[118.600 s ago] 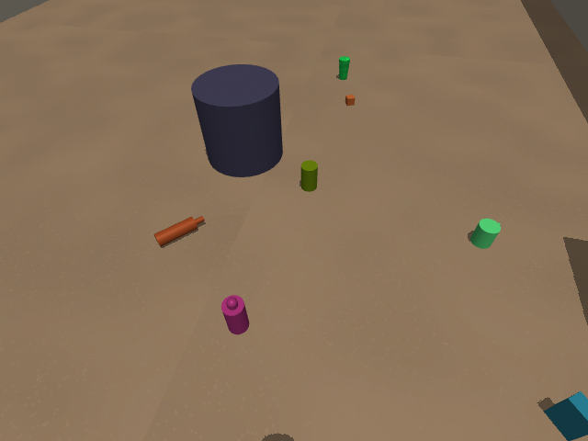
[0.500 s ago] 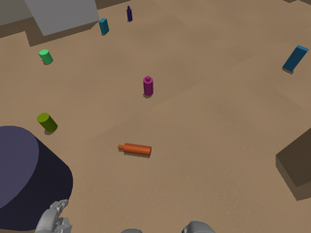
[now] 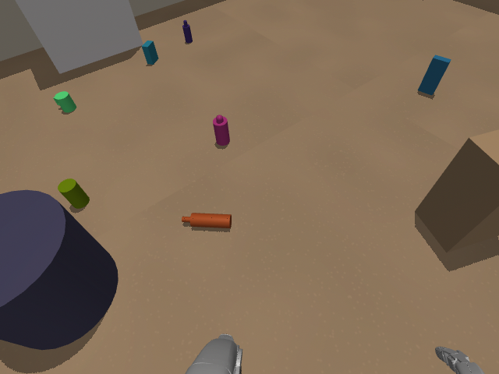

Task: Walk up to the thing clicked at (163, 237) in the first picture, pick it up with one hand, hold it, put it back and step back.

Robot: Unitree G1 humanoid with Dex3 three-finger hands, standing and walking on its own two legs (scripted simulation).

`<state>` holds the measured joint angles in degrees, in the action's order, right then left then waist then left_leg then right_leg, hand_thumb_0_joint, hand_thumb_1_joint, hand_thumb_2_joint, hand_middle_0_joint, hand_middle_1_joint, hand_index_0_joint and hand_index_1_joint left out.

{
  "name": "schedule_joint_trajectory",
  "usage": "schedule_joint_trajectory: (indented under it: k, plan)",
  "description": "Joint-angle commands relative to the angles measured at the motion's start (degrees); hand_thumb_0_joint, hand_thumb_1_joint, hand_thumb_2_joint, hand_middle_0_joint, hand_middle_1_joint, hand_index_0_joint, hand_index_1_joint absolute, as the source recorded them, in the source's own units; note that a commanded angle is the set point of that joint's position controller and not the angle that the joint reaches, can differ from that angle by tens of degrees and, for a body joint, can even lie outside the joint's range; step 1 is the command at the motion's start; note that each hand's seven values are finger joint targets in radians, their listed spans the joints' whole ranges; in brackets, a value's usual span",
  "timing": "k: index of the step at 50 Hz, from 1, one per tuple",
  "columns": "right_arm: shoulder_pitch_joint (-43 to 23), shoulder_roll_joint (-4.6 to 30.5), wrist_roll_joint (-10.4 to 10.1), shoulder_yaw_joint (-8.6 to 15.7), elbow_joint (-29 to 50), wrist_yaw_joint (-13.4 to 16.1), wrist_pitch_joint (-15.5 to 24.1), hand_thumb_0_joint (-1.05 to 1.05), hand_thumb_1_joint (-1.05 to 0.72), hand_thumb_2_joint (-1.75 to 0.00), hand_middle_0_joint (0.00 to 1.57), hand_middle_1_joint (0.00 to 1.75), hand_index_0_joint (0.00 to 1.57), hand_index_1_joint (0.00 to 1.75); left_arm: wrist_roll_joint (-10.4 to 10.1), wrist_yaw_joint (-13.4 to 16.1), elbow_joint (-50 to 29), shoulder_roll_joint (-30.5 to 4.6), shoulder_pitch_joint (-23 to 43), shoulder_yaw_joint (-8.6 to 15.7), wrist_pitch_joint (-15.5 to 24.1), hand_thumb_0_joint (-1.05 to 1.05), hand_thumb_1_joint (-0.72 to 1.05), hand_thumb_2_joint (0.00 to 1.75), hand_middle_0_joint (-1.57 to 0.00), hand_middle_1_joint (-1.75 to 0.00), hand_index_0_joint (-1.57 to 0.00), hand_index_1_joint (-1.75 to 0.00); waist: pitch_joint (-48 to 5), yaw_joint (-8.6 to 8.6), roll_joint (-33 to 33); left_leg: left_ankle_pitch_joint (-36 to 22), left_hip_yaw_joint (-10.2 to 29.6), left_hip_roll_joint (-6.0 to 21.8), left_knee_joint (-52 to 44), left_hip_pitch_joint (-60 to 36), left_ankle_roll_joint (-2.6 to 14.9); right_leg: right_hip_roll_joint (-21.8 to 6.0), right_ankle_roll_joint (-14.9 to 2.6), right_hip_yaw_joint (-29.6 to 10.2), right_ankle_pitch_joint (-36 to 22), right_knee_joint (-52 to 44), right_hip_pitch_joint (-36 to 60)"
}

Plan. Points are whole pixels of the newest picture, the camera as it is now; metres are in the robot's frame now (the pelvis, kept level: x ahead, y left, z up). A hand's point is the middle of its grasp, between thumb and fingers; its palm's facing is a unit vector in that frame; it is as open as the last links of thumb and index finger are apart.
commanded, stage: step back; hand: left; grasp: from above
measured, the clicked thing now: (206, 220) +0.80 +0.29 -0.72
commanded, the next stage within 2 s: stand in 1.82 s
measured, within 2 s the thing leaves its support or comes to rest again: neither
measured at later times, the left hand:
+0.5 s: hand out of the picture -0.07 +0.27 -0.14, palm faces +0.06 -0.93 -0.36, open 7.3 cm
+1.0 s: hand out of the picture -0.28 +0.26 -0.13, palm faces +0.13 -0.90 -0.42, open 7.4 cm
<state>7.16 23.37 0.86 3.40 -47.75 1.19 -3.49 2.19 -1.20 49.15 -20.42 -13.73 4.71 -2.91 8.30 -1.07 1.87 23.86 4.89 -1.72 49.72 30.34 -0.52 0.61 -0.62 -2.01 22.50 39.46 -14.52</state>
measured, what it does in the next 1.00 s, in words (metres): walks backwards: left foot, then right foot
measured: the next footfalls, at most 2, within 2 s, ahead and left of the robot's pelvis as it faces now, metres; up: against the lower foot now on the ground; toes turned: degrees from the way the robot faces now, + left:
left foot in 0.26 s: -0.06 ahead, +0.11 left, +0.00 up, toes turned +4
right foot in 0.62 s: -0.23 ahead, -0.16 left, +0.00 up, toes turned +2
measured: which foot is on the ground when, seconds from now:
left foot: up 0.00-0.24, down 0.26-0.66, up 0.68-0.92, down 0.94-1.00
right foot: down 0.00-0.28, up 0.30-0.60, down 0.62-0.98, up 1.00-1.00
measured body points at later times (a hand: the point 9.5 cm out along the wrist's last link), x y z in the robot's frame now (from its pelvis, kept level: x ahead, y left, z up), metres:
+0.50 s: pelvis -0.17 -0.01 +0.01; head -0.12 +0.02 +0.46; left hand -0.07 +0.31 -0.11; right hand -0.04 -0.31 -0.09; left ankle -0.10 +0.11 -0.72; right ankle -0.21 -0.16 -0.64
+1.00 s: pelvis -0.31 -0.03 +0.00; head -0.30 -0.04 +0.45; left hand -0.29 +0.30 -0.11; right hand -0.23 -0.34 -0.12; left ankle -0.32 +0.08 -0.72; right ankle -0.27 -0.16 -0.71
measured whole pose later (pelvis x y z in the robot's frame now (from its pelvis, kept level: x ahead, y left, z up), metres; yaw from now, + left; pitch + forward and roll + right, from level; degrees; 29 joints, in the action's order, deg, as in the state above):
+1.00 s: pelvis -0.31 -0.03 +0.00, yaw +6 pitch -3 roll +2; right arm 15.1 21.2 2.2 3.2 -56.8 -1.0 -1.2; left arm 2.3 -0.5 52.5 -23.2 -13.3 4.7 -1.5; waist 4.0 -1.5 -1.3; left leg 19.3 0.0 -2.8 35.3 13.4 1.3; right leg -4.0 -0.7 0.5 25.3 43.2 -18.8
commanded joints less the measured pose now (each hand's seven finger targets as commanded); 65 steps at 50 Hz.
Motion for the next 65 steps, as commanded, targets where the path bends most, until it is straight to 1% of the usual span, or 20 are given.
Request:
schedule_joint_trajectory:
  k: [1, 9, 12, 14, 15, 18, 25, 30, 32, 33, 34, 37, 43, 46, 49, 60, 61, 62, 63, 65]
  plan:
    - [3.5, 9.9, -0.9, 2.8, 3.2, 0.8, 2.1, 0.00, -0.90, -0.90, 0.20, 0.30, 0.20, 0.30, 0.4, 2.5, -8.3, -15.7, 11.5, 4.1, 2.2, 0.00, 0.90, 0.90, -0.20, -0.30, -0.20, -0.30, -2.7, 3.79, -9.8, 1.4, 4.7, -5.8, 19.4, -3.3, 0.10, -13.2, -9.94, -10.4, -17.8, -17.6, -10.5]
    - [3.5, 8.3, 0.2, 2.0, 3.6, 0.6, 3.0, 0.00, -0.90, -0.90, 0.20, 0.30, 0.20, 0.30, 0.0, 3.4, -8.3, -14.6, 2.9, 3.4, 1.2, 0.00, 0.90, 0.90, -0.20, -0.30, -0.20, -0.30, -9.3, -2.09, -13.9, 5.7, -3.1, -1.0, -8.0, -4.7, -0.06, -14.8, -10.69, -9.9, -33.7, -8.8, 11.2]
    - [9.9, 8.9, 0.5, 2.8, 0.8, 0.4, 3.5, 0.00, -0.90, -0.90, 0.20, 0.30, 0.20, 0.30, -1.1, 2.9, -9.2, -14.3, 5.7, 2.4, 0.3, 0.00, 0.90, 0.90, -0.20, -0.30, -0.20, -0.30, -12.1, 1.14, -10.1, -12.9, -3.9, 0.8, -26.6, -17.6, 1.96, -12.5, -6.56, -7.5, -27.7, -2.1, 4.6]
    - [5.2, 20.1, 0.9, 4.8, 2.7, -0.1, 3.2, 0.00, -0.90, -0.90, 0.20, 0.30, 0.20, 0.30, -1.9, 3.0, -10.9, -12.0, 8.3, 2.0, 0.3, 0.00, 0.90, 0.90, -0.20, -0.30, -0.20, -0.30, -10.5, 1.51, 11.7, -28.3, 23.1, 21.7, -29.6, -16.5, 14.43, 2.4, -0.51, 2.3, 8.9, 13.4, -10.3]
    - [4.6, 20.4, 1.1, 5.1, 3.1, 0.0, 3.6, 0.00, -0.90, -0.90, 0.20, 0.30, 0.20, 0.30, -1.2, 3.6, -9.9, -13.6, 10.9, 3.2, 0.1, 0.00, 0.90, 0.90, -0.20, -0.30, -0.20, -0.30, -8.6, 3.89, 10.7, -28.1, 29.5, 26.0, -31.6, -9.7, 19.68, 2.2, -0.17, -5.5, 15.4, 25.7, -8.6]
    - [-0.6, 13.9, 1.3, 2.9, 3.2, 0.9, 3.8, 0.00, -0.90, -0.90, 0.20, 0.30, 0.20, 0.30, -2.2, 3.2, -6.6, -12.5, 5.5, 3.0, -0.5, 0.00, 0.90, 0.90, -0.20, -0.30, -0.20, -0.30, -7.9, -0.90, 1.3, -34.5, 11.7, 17.0, -25.9, -12.8, 13.91, 4.6, -1.05, -10.3, 7.9, 36.1, -12.0]
    - [2.5, 12.9, 1.5, 3.3, 3.9, 0.4, 2.6, 0.00, -0.90, -0.90, 0.20, 0.30, 0.20, 0.30, -1.1, 2.3, -5.7, -11.8, 4.1, 2.3, 0.7, 0.00, 0.90, 0.90, -0.20, -0.30, -0.20, -0.30, -10.3, 2.86, 8.0, -28.3, 9.3, 16.3, -24.7, -24.0, 15.35, 2.0, 2.55, -2.4, 8.2, 14.2, -10.4]
    - [-1.4, 14.5, 0.5, 3.3, 4.6, -0.2, 0.7, 0.00, -0.90, -0.90, 0.20, 0.30, 0.20, 0.30, -0.8, 1.8, 0.3, -11.6, -6.3, 2.6, 1.5, 0.00, 0.90, 0.90, -0.20, -0.30, -0.20, -0.30, -15.4, -1.08, 10.1, -16.1, 5.8, 13.5, -21.9, -15.7, 9.19, 1.2, -1.24, 4.0, -3.5, -14.2, 6.4]
    - [-0.7, 7.5, 0.0, 1.4, 6.0, -0.3, 1.2, 0.00, -0.90, -0.90, 0.20, 0.30, 0.20, 0.30, 0.8, 1.8, -1.0, -18.6, -5.1, 4.8, 1.9, 0.00, 0.90, 0.90, -0.20, -0.30, -0.20, -0.30, -10.3, -1.24, -10.5, 3.1, -0.1, -0.2, -5.9, 5.4, 1.93, -13.8, -6.94, -20.3, 3.0, -19.4, 9.7]
    - [-4.7, 8.4, 0.3, 2.3, 6.9, 0.8, 1.2, 0.00, -0.90, -0.90, 0.20, 0.30, 0.20, 0.30, 1.0, 2.1, -3.3, -24.2, -0.7, 5.7, 1.7, 0.00, 0.90, 0.90, -0.20, -0.30, -0.20, -0.30, -6.7, -4.72, -17.4, 11.1, 2.3, -2.4, 7.0, 2.6, -0.22, -26.1, -16.27, -30.8, 1.4, -24.5, -6.7]
    - [-5.3, 10.9, 0.3, 3.0, 6.2, 1.0, 0.9, 0.00, -0.90, -0.90, 0.20, 0.30, 0.20, 0.30, 0.5, 2.4, -4.5, -22.8, 2.6, 5.2, 2.2, 0.00, 0.90, 0.90, -0.20, -0.30, -0.20, -0.30, -2.8, -2.82, -11.9, 8.6, 6.9, -1.0, 15.0, -0.8, -0.79, -26.1, -16.92, -29.4, 2.3, -25.6, -14.8]
    - [2.2, 9.7, -0.2, 2.4, 2.0, 0.5, 1.7, 0.00, -0.90, -0.90, 0.20, 0.30, 0.20, 0.30, 0.7, 2.7, -5.0, -16.0, 9.6, 3.5, 3.2, 0.00, 0.90, 0.90, -0.20, -0.30, -0.20, -0.30, -4.5, 2.58, -7.5, 0.1, 4.1, -4.2, 18.1, -2.2, -0.36, -13.5, -9.63, -9.2, -13.6, -16.1, -7.4]
    - [-0.8, 9.9, 1.2, 2.6, 1.3, -1.2, 3.2, 0.00, -0.90, -0.90, 0.20, 0.30, 0.20, 0.30, 1.2, 2.0, -2.7, -17.9, 1.9, 4.2, 3.7, 0.00, 0.90, 0.90, -0.20, -0.30, -0.20, -0.30, -4.5, -3.62, -13.9, 7.7, -2.7, 1.1, -7.0, -3.5, -0.59, -15.6, -10.35, -14.7, 17.6, -20.1, 2.9]
    - [5.9, 8.8, 1.0, 2.9, -3.3, -1.4, 4.5, 0.00, -0.90, -0.90, 0.20, 0.30, 0.20, 0.30, 0.4, 1.4, -2.2, -16.8, 3.6, 2.9, 2.8, 0.00, 0.90, 0.90, -0.20, -0.30, -0.20, -0.30, -5.9, 0.36, -10.6, -0.5, -6.2, -0.6, -27.4, -21.4, 1.71, -12.6, -7.42, -8.3, 13.7, -14.9, -4.9]
    - [7.0, 18.7, 1.4, 5.0, -3.9, -1.1, 5.4, 0.00, -0.90, -0.90, 0.20, 0.30, 0.20, 0.30, -0.8, 1.4, -1.8, -15.0, 8.6, 2.7, 3.0, 0.00, 0.90, 0.90, -0.20, -0.30, -0.20, -0.30, -1.6, 3.96, 6.8, 30.7, 31.7, 21.6, -40.5, -13.8, 14.90, -3.0, -0.32, 0.0, 10.9, 10.6, -17.1]
    - [1.6, 10.7, 0.9, 2.7, -3.0, -1.7, 4.5, 0.00, -0.90, -0.90, 0.20, 0.30, 0.20, 0.30, -0.2, 0.8, 4.6, -11.8, -2.1, 2.7, 5.2, 0.00, 0.90, 0.90, -0.20, -0.30, -0.20, -0.30, -4.4, -2.09, 4.3, 9.4, 5.2, 9.9, -24.5, -5.2, 6.40, 1.2, -1.63, 5.2, -3.6, -14.3, 10.5]
    - [1.9, 8.0, 0.7, 1.9, -2.7, -1.5, 4.3, 0.00, -0.90, -0.90, 0.20, 0.30, 0.20, 0.30, 0.3, 1.2, 5.3, -13.8, -4.8, 3.3, 5.6, 0.00, 0.90, 0.90, -0.20, -0.30, -0.20, -0.30, -5.4, -3.19, -1.7, 7.9, 2.2, 6.5, -15.4, 0.0, 4.55, -2.6, -2.61, -2.8, 1.1, -17.2, 15.4]
    - [0.3, 5.3, 0.6, 1.1, -0.9, -1.3, 4.5, 0.00, -0.90, -0.90, 0.20, 0.30, 0.20, 0.30, 0.8, 1.6, 5.1, -18.8, -6.5, 4.3, 6.0, 0.00, 0.90, 0.90, -0.20, -0.30, -0.20, -0.30, -5.3, -4.57, -13.6, 9.3, -2.1, -2.4, -0.5, 9.9, 2.06, -16.4, -8.41, -27.1, 17.5, -27.1, 15.9]
    - [-0.8, 9.0, 1.1, 2.2, -1.4, -0.5, 4.6, 0.00, -0.90, -0.90, 0.20, 0.30, 0.20, 0.30, 0.7, 1.6, 3.5, -21.4, -2.5, 4.7, 6.2, 0.00, 0.90, 0.90, -0.20, -0.30, -0.20, -0.30, -0.9, -3.88, -9.0, 9.8, 2.9, 0.7, 5.5, 6.3, 1.41, -25.3, -14.08, -34.5, 21.0, -29.7, 4.7]
    - [4.1, 10.1, 0.4, 2.6, -3.7, -0.8, 5.3, 0.00, -0.90, -0.90, 0.20, 0.30, 0.20, 0.30, -0.5, 1.7, 2.2, -17.9, 1.3, 3.9, 6.9, 0.00, 0.90, 0.90, -0.20, -0.30, -0.20, -0.30, -0.7, -0.97, -2.3, 3.1, 5.0, 2.7, 5.9, 4.7, 1.59, -20.4, -12.48, -24.0, 6.6, -25.7, 6.7]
